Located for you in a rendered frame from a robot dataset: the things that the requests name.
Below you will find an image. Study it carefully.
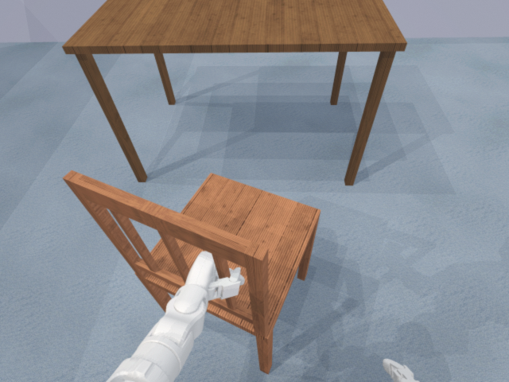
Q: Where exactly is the left robot hand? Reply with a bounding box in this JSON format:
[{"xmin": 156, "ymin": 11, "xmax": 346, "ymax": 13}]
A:
[{"xmin": 185, "ymin": 251, "xmax": 245, "ymax": 301}]

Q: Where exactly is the chair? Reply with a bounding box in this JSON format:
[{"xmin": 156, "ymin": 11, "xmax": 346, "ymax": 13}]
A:
[{"xmin": 63, "ymin": 170, "xmax": 321, "ymax": 374}]

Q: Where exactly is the left robot forearm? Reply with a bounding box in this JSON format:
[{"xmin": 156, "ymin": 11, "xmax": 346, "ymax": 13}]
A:
[{"xmin": 106, "ymin": 284, "xmax": 208, "ymax": 382}]

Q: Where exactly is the table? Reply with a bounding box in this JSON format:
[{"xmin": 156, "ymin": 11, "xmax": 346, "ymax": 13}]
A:
[{"xmin": 62, "ymin": 0, "xmax": 407, "ymax": 185}]

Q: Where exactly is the right robot hand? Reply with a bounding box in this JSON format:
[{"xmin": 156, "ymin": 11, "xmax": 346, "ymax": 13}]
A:
[{"xmin": 383, "ymin": 359, "xmax": 420, "ymax": 382}]

